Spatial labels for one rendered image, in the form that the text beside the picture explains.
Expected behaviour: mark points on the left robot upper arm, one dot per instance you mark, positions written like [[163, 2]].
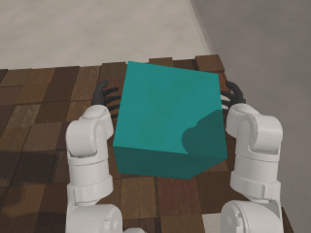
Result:
[[97, 218]]

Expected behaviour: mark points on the right robot forearm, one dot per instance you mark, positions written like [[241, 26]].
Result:
[[258, 144]]

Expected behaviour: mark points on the right robot upper arm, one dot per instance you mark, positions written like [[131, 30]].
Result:
[[239, 216]]

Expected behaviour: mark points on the left robot forearm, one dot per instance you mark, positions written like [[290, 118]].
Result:
[[87, 155]]

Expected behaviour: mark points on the carton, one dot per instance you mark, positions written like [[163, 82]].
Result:
[[170, 122]]

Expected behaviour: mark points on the left robot hand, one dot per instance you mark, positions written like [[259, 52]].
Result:
[[99, 95]]

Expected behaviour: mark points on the right robot hand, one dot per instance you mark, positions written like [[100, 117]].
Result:
[[235, 98]]

